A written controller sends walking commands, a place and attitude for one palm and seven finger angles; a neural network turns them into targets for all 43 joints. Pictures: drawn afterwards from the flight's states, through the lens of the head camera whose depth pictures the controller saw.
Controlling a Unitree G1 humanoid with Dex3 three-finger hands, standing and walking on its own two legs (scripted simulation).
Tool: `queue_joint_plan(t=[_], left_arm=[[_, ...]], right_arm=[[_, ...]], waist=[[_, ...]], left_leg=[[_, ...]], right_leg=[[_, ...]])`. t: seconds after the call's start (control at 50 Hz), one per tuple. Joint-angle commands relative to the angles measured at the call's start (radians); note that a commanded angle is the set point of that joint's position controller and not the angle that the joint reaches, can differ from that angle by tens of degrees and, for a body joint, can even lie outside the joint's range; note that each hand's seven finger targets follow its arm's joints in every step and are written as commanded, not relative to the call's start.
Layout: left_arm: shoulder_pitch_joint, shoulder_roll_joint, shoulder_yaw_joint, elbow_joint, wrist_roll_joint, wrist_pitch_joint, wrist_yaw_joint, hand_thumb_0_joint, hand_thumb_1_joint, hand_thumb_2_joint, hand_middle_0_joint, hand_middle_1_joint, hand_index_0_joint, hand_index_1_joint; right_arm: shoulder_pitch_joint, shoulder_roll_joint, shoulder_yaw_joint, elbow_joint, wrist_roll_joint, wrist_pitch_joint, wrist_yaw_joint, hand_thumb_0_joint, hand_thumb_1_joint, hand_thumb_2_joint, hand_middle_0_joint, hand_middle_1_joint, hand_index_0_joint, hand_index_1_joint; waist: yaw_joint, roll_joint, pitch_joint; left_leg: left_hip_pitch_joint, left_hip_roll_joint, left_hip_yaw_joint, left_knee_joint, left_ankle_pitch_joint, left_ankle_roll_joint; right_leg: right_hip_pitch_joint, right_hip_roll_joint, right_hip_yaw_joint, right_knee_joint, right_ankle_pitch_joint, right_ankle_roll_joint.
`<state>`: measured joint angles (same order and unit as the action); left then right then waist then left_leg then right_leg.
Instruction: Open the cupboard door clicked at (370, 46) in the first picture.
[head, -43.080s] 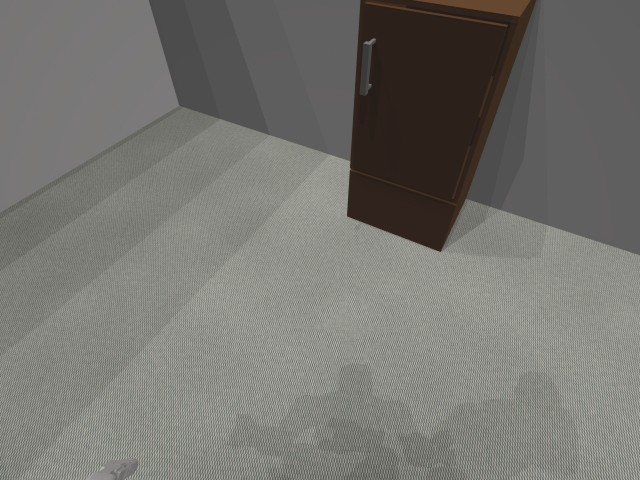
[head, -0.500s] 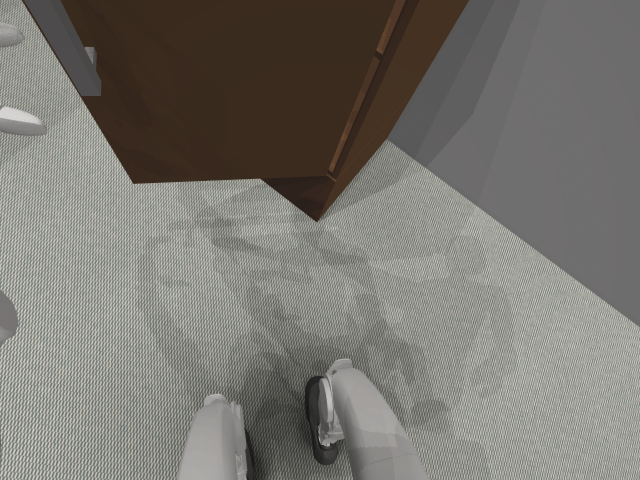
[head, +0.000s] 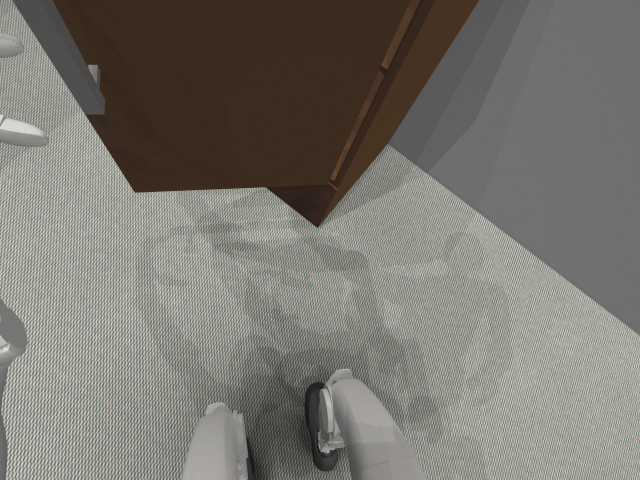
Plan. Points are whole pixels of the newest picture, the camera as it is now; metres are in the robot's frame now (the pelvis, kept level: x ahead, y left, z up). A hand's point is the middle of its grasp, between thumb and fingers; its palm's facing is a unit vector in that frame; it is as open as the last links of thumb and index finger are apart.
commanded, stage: move the hooked fingers beside the handle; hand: left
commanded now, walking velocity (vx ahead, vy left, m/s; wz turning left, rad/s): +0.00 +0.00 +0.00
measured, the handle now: (67, 40) +0.59 +0.21 +0.05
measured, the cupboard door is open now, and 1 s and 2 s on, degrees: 45 44 44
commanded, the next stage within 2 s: slide the fingers in behind the handle in 0.88 s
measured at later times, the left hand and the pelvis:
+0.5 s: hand out of the picture +0.54 +0.26 +0.05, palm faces +0.01 -1.00 -0.06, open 14.0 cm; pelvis -0.01 +0.00 -0.01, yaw +0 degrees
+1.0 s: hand (0, 79) +0.55 +0.27 +0.05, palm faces +0.00 -1.00 -0.04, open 14.0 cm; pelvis -0.01 +0.00 -0.01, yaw +0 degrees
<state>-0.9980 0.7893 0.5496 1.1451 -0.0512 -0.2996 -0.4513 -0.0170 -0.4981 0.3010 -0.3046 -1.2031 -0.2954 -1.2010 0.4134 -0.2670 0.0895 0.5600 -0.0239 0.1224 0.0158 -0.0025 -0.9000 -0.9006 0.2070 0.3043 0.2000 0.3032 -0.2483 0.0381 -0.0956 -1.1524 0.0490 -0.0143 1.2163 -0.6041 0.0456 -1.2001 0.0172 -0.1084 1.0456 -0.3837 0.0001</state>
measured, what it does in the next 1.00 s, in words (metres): stands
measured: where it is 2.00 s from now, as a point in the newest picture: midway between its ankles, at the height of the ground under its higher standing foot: (283, 467)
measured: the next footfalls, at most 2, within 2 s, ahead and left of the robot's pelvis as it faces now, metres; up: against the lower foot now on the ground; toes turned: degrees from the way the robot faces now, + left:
none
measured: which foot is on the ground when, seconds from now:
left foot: down 0.00-1.00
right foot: down 0.00-1.00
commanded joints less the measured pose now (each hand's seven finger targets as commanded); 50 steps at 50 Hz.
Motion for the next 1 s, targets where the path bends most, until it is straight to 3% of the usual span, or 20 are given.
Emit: queue_joint_plan(t=[0.0, 0.06, 0.16, 0.22, 0.26, 0.34, 0.36, 0.4, 0.42, 0.48, 0.5, 0.54, 0.58, 0.62, 0.66, 0.7, 0.76, 0.82, 0.9, 0.98], left_arm=[[-0.387, 0.204, -0.047, -0.169, -0.034, -0.064, -0.003, 0.0, -0.5, 0.3, -0.3, -1.2, -0.3, -1.2], [-0.385, 0.157, -0.076, -0.114, -0.03, -0.06, 0.004, 0.0, -0.5, 0.3, -0.3, -1.2, -0.3, -1.2], [-0.431, 0.225, -0.023, -0.15, -0.023, -0.111, 0.037, 0.0, -0.5, 0.3, -0.3, -1.2, -0.3, -1.2], [-0.429, 0.306, 0.03, -0.173, -0.01, -0.136, 0.048, 0.0, -0.5, 0.3, -0.3, -1.2, -0.3, -1.2], [-0.429, 0.325, 0.027, -0.141, 0.006, -0.132, 0.05, 0.0, -0.5, 0.3, -0.3, -1.2, -0.3, -1.2], [-0.43, 0.378, 0.047, -0.128, 0.013, -0.117, 0.033, 0.0, -0.5, 0.3, -0.3, -1.2, -0.3, -1.2], [-0.426, 0.371, 0.037, -0.108, 0.012, -0.109, 0.027, 0.0, -0.5, 0.3, -0.3, -1.2, -0.3, -1.2], [-0.473, 0.317, -0.005, -0.117, -0.004, -0.107, 0.007, 0.0, -0.5, 0.3, -0.3, -1.2, -0.3, -1.2], [-0.468, 0.35, 0.013, -0.111, -0.001, -0.104, 0.0, 0.0, -0.5, 0.3, -0.3, -1.2, -0.3, -1.2], [-0.497, 0.328, -0.006, -0.078, -0.011, -0.091, -0.014, 0.0, -0.5, 0.3, -0.3, -1.2, -0.3, -1.2], [-0.526, 0.285, -0.039, -0.084, -0.018, -0.092, -0.021, 0.0, -0.5, 0.3, -0.3, -1.2, -0.3, -1.2], [-0.505, 0.335, -0.005, -0.061, -0.005, -0.083, -0.021, 0.0, -0.5, 0.3, -0.3, -1.2, -0.3, -1.2], [-0.531, 0.293, -0.047, -0.047, 0.004, -0.072, -0.014, 0.0, -0.5, 0.3, -0.3, -1.2, -0.3, -1.2], [-0.555, 0.283, -0.053, -0.073, 0.011, -0.074, -0.002, 0.0, -0.5, 0.3, -0.3, -1.2, -0.3, -1.2], [-0.562, 0.353, -0.004, -0.062, 0.017, -0.071, 0.016, 0.0, -0.5, 0.3, -0.3, -1.2, -0.3, -1.2], [-0.563, 0.415, 0.042, -0.112, 0.022, -0.082, 0.028, 0.0, -0.5, 0.3, -0.3, -1.2, -0.3, -1.2], [-0.527, 0.389, 0.013, -0.124, 0.043, -0.08, 0.032, 0.0, -0.5, 0.3, -0.3, -1.2, -0.3, -1.2], [-0.494, 0.416, 0.044, -0.137, 0.031, -0.075, 0.024, 0.0, -0.5, 0.3, -0.3, -1.2, -0.3, -1.2], [-0.473, 0.345, 0.013, -0.141, 0.002, -0.064, 0.001, 0.0, -0.5, 0.3, -0.3, -1.2, -0.3, -1.2], [-0.463, 0.325, 0.003, -0.132, -0.002, -0.061, 0.004, 0.0, -0.5, 0.3, -0.3, -1.2, -0.3, -1.2]], right_arm=[[0.234, -0.22, -0.085, 0.004, -0.006, -0.002, -0.017, 0.0, -0.9, -0.9, 0.2, 0.3, 0.2, 0.3], [0.224, -0.22, -0.086, 0.004, -0.008, 0.001, -0.02, 0.0, -0.9, -0.9, 0.2, 0.3, 0.2, 0.3], [0.213, -0.216, -0.085, -0.008, -0.013, -0.001, -0.02, 0.0, -0.9, -0.9, 0.2, 0.3, 0.2, 0.3], [0.204, -0.219, -0.085, -0.02, -0.015, -0.006, -0.02, 0.0, -0.9, -0.9, 0.2, 0.3, 0.2, 0.3], [0.191, -0.216, -0.077, -0.025, -0.01, -0.006, -0.021, 0.0, -0.9, -0.9, 0.2, 0.3, 0.2, 0.3], [0.182, -0.222, -0.071, -0.033, -0.006, -0.007, -0.026, 0.0, -0.9, -0.9, 0.2, 0.3, 0.2, 0.3], [0.182, -0.224, -0.068, -0.033, -0.003, -0.006, -0.029, 0.0, -0.9, -0.9, 0.2, 0.3, 0.2, 0.3], [0.184, -0.22, -0.066, -0.029, -0.001, -0.009, -0.031, 0.0, -0.9, -0.9, 0.2, 0.3, 0.2, 0.3], [0.187, -0.229, -0.065, -0.022, -0.001, -0.009, -0.032, 0.0, -0.9, -0.9, 0.2, 0.3, 0.2, 0.3], [0.191, -0.233, -0.062, -0.011, -0.001, -0.012, -0.035, 0.0, -0.9, -0.9, 0.2, 0.3, 0.2, 0.3], [0.195, -0.232, -0.063, -0.009, -0.001, -0.016, -0.035, 0.0, -0.9, -0.9, 0.2, 0.3, 0.2, 0.3], [0.205, -0.238, -0.062, -0.003, -0.003, -0.013, -0.036, 0.0, -0.9, -0.9, 0.2, 0.3, 0.2, 0.3], [0.203, -0.235, -0.059, 0.001, -0.004, -0.014, -0.035, 0.0, -0.9, -0.9, 0.2, 0.3, 0.2, 0.3], [0.213, -0.235, -0.061, 0.006, -0.009, -0.015, -0.031, 0.0, -0.9, -0.9, 0.2, 0.3, 0.2, 0.3], [0.215, -0.241, -0.056, 0.003, -0.01, -0.011, -0.033, 0.0, -0.9, -0.9, 0.2, 0.3, 0.2, 0.3], [0.221, -0.239, -0.056, -0.01, -0.013, -0.012, -0.033, 0.0, -0.9, -0.9, 0.2, 0.3, 0.2, 0.3], [0.216, -0.233, -0.057, -0.012, -0.012, -0.006, -0.022, 0.0, -0.9, -0.9, 0.2, 0.3, 0.2, 0.3], [0.218, -0.24, -0.059, -0.021, -0.01, 0.001, -0.021, 0.0, -0.9, -0.9, 0.2, 0.3, 0.2, 0.3], [0.217, -0.234, -0.064, -0.021, -0.006, 0.001, -0.021, 0.0, -0.9, -0.9, 0.2, 0.3, 0.2, 0.3], [0.22, -0.234, -0.066, -0.01, -0.006, 0.001, -0.022, 0.0, -0.9, -0.9, 0.2, 0.3, 0.2, 0.3]], waist=[[-0.017, 0.272, -0.524], [-0.027, 0.232, -0.486], [-0.009, 0.244, -0.554], [0.007, 0.243, -0.603], [0.005, 0.228, -0.571], [0.009, 0.243, -0.592], [0.0, 0.212, -0.577], [-0.022, 0.236, -0.571], [-0.01, 0.257, -0.587], [-0.033, 0.226, -0.57], [-0.048, 0.243, -0.574], [-0.037, 0.231, -0.595], [-0.049, 0.25, -0.557], [-0.048, 0.296, -0.574], [-0.048, 0.263, -0.572], [-0.029, 0.279, -0.632], [-0.017, 0.338, -0.641], [-0.013, 0.289, -0.634], [-0.02, 0.291, -0.618], [-0.024, 0.264, -0.583]], left_leg=[[0.482, 0.015, -0.105, -0.133, 0.795, -0.042], [0.451, 0.011, -0.1, -0.132, 0.749, -0.041], [0.421, 0.001, -0.089, -0.113, 0.741, -0.041], [0.39, -0.003, -0.078, -0.104, 0.727, -0.037], [0.335, -0.008, -0.069, -0.104, 0.663, -0.028], [0.303, -0.01, -0.062, -0.098, 0.618, -0.021], [0.289, -0.011, -0.065, -0.099, 0.601, -0.018], [0.313, -0.008, -0.072, -0.096, 0.597, -0.016], [0.325, -0.006, -0.077, -0.096, 0.602, -0.023], [0.298, -0.006, -0.085, -0.089, 0.56, -0.018], [0.316, -0.006, -0.09, -0.084, 0.569, -0.018], [0.313, -0.005, -0.095, -0.079, 0.576, -0.022], [0.308, -0.005, -0.1, -0.078, 0.558, -0.024], [0.358, 0.0, -0.109, -0.076, 0.592, -0.034], [0.312, -0.001, -0.106, -0.068, 0.568, -0.028], [0.317, -0.004, -0.104, -0.065, 0.605, -0.027], [0.365, 0.0, -0.1, -0.068, 0.653, -0.039], [0.365, 0.005, -0.105, -0.077, 0.655, -0.034], [0.383, 0.007, -0.107, -0.088, 0.667, -0.033], [0.37, 0.005, -0.105, -0.098, 0.644, -0.032]], right_leg=[[0.268, 0.039, 0.035, -0.052, 0.321, -0.024], [0.242, 0.039, 0.033, -0.054, 0.291, -0.021], [0.301, 0.035, 0.049, -0.027, 0.335, -0.027], [0.366, 0.035, 0.061, -0.012, 0.371, -0.03], [0.383, 0.033, 0.065, -0.011, 0.358, -0.029], [0.403, 0.032, 0.071, -0.007, 0.35, -0.027], [0.398, 0.032, 0.069, -0.009, 0.338, -0.024], [0.354, 0.033, 0.064, -0.008, 0.322, -0.025], [0.338, 0.032, 0.062, -0.005, 0.303, -0.025], [0.308, 0.034, 0.057, -0.007, 0.267, -0.021], [0.28, 0.034, 0.055, -0.003, 0.266, -0.025], [0.279, 0.034, 0.05, 0.003, 0.259, -0.023], [0.232, 0.032, 0.046, 0.004, 0.228, -0.024], [0.19, 0.033, 0.039, 0.008, 0.216, -0.027], [0.211, 0.034, 0.04, 0.013, 0.219, -0.026], [0.265, 0.034, 0.046, 0.026, 0.265, -0.03], [0.248, 0.032, 0.046, 0.021, 0.27, -0.029], [0.277, 0.038, 0.043, 0.014, 0.279, -0.028], [0.262, 0.038, 0.04, 0.002, 0.279, -0.028], [0.264, 0.039, 0.039, -0.011, 0.265, -0.023]])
